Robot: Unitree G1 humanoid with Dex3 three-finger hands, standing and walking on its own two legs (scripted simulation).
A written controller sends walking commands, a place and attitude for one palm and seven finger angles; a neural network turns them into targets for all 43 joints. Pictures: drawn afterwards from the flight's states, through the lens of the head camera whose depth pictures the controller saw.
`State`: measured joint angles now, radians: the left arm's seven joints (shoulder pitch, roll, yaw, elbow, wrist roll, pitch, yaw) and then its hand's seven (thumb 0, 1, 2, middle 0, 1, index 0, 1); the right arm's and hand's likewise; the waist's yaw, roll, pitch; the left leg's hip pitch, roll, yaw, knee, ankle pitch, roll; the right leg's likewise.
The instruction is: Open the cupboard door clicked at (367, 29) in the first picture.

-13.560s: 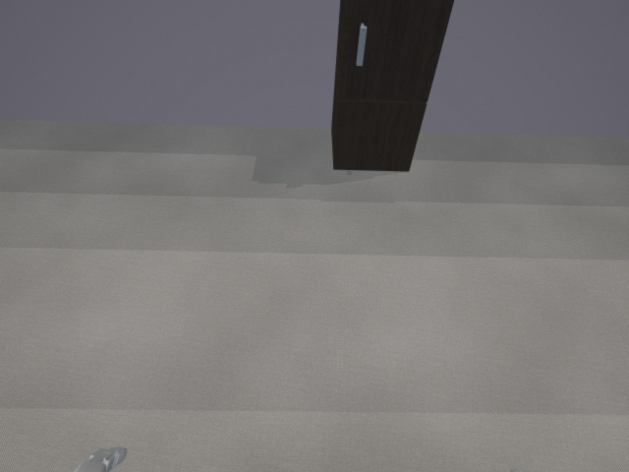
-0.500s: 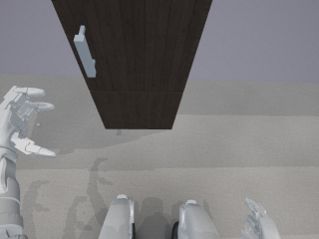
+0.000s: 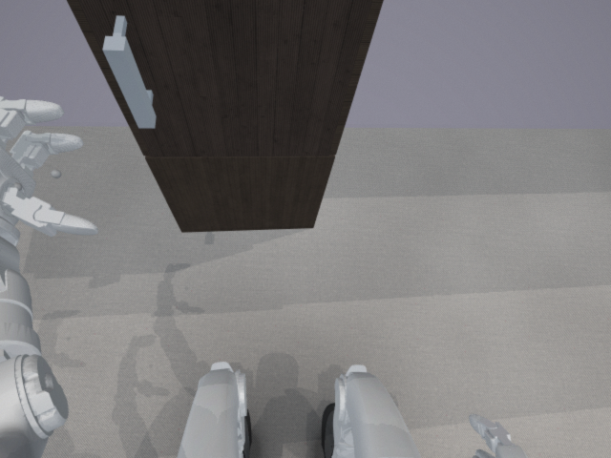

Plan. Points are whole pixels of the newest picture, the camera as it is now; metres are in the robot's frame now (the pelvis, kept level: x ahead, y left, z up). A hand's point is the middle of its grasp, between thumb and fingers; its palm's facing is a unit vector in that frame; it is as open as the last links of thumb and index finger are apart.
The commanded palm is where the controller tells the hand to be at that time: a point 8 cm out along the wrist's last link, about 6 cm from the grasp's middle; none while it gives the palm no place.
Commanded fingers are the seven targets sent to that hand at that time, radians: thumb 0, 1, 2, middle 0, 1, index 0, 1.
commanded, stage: move the hooked fingers beside the handle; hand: left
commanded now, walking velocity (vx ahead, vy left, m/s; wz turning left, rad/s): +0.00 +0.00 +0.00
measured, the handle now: (134, 76) +0.61 +0.24 +0.03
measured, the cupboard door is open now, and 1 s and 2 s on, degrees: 0 0 0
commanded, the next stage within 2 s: slide the fingers in behind the handle in 1.48 s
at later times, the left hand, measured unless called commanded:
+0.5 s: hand (63, 124) +0.51 +0.31 +0.03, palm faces +0.08 -1.00 -0.02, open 14.0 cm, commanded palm +0.52 +0.33 +0.03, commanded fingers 0.00 -0.50 0.30 -0.30 -1.20 -0.30 -1.20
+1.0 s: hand (70, 104) +0.56 +0.32 +0.02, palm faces +0.10 -0.99 -0.04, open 14.0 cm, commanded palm +0.56 +0.31 +0.03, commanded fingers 0.00 -0.50 0.30 -0.30 -1.20 -0.30 -1.20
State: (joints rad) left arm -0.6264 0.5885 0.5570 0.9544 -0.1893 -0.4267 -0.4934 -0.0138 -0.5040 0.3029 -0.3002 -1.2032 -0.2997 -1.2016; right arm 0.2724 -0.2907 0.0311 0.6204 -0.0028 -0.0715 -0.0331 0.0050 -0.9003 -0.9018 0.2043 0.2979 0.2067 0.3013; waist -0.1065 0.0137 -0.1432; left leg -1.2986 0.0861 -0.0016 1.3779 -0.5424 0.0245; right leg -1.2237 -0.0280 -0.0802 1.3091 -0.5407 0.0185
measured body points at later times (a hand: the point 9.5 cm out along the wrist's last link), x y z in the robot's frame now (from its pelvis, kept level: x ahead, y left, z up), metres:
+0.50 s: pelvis -0.01 +0.00 -0.03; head +0.19 +0.05 +0.37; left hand +0.50 +0.36 +0.04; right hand +0.03 -0.28 -0.12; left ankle +0.05 +0.11 -0.60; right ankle +0.04 -0.14 -0.60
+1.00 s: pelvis -0.01 +0.01 -0.04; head +0.23 +0.06 +0.34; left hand +0.55 +0.37 +0.03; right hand -0.02 -0.25 -0.13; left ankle +0.05 +0.11 -0.60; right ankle +0.04 -0.14 -0.60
